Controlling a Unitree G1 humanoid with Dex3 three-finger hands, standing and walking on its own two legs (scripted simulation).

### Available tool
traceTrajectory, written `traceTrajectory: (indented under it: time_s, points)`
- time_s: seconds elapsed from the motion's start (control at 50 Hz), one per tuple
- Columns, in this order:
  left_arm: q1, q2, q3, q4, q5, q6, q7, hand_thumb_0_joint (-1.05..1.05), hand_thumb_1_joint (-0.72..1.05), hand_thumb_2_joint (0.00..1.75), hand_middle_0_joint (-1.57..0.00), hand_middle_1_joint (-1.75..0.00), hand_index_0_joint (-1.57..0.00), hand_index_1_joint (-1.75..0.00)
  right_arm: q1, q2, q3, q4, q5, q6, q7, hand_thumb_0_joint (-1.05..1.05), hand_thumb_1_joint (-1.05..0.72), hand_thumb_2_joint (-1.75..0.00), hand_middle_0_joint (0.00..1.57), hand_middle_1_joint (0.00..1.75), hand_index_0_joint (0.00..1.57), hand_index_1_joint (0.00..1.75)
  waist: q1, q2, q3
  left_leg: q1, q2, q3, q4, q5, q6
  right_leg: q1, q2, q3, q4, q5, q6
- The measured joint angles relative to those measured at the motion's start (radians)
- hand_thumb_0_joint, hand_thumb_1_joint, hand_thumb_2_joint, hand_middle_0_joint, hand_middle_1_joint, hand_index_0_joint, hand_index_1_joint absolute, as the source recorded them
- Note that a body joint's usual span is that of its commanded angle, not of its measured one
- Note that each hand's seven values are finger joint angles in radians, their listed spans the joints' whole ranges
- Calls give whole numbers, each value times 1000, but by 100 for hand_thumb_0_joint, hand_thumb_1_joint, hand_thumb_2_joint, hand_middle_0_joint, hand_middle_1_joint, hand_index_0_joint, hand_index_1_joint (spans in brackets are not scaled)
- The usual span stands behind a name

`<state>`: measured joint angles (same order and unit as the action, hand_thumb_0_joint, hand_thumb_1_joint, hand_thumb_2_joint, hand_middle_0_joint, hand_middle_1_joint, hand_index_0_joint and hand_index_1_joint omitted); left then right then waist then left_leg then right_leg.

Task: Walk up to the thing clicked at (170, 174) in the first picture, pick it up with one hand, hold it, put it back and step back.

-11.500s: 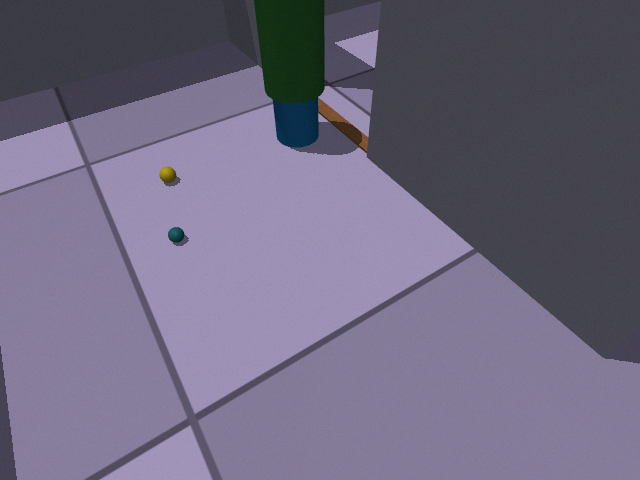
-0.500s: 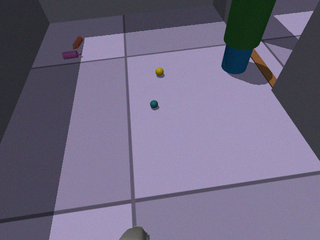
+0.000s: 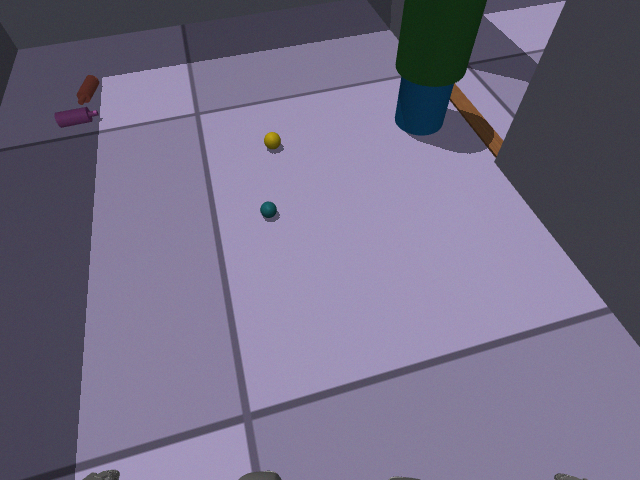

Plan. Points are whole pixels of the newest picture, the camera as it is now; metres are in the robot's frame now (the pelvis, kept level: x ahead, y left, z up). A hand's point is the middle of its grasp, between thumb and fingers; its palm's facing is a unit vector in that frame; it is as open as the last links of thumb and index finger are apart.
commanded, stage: walk up
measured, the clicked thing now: (272, 140) +1.50 +0.29 -0.71
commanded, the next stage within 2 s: stand in 0.42 s
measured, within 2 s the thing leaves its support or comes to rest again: neither
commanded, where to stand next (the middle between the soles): +0.03 -0.01 m, yaw +2 degrees
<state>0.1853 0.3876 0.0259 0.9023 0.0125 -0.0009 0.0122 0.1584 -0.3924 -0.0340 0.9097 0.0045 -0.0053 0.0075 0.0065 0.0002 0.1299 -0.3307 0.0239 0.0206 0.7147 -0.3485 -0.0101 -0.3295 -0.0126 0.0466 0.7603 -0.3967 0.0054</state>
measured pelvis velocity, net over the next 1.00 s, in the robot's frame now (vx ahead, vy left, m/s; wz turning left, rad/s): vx -0.01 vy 0.00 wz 0.00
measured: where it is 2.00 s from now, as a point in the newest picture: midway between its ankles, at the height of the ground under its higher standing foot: outside the picture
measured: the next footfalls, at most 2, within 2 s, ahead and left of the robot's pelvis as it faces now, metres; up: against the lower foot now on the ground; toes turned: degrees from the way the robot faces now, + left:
none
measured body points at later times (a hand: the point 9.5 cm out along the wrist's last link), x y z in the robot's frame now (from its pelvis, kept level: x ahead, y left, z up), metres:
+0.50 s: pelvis -0.01 +0.00 +0.03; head +0.00 -0.01 +0.48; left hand +0.09 +0.29 -0.09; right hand +0.08 -0.31 -0.10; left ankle +0.02 +0.13 -0.71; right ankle +0.00 -0.13 -0.71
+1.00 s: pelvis -0.01 +0.00 +0.03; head +0.00 -0.01 +0.48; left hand +0.05 +0.31 -0.10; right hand +0.06 -0.30 -0.10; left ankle +0.02 +0.13 -0.71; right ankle +0.00 -0.13 -0.71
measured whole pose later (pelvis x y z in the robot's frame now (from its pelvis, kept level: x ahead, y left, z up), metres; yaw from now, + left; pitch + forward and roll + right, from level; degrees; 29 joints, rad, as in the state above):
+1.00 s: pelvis -0.01 +0.00 +0.03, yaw +0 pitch -2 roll +0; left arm 0.12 0.35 0.01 1.15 0.01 -0.01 -0.01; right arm 0.11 -0.36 0.00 1.15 -0.01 -0.01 0.02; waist 0.00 0.01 0.06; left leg -0.15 0.03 0.02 0.33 -0.15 -0.02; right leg -0.13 -0.01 0.03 0.34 -0.18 0.02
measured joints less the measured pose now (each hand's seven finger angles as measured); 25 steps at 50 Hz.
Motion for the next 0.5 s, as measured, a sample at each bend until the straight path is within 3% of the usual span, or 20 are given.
traceTrajectory:
  time_s: [0.24, 0.5]
  points:
    - [-102, -17, -21, 99, -10, 1, -16, 1, 91, 90, -21, -30, -20, -30, -32, 29, 40, 108, 5, -4, 7, 1, -90, -90, 21, 30, 21, 30, -20, -4, -36, 90, 15, -6, -154, 75, -14, 106, 13, -10, -190, 95, 2]
    - [-124, -45, -21, 213, -3, -5, -26, 1, 90, 90, -21, -30, -20, -30, -72, 27, 38, 191, -8, -14, 12, 1, -90, -90, 21, 30, 21, 30, -17, 17, -65, 180, 16, -3, -341, 181, -19, 192, 12, -9, -371, 199, 6]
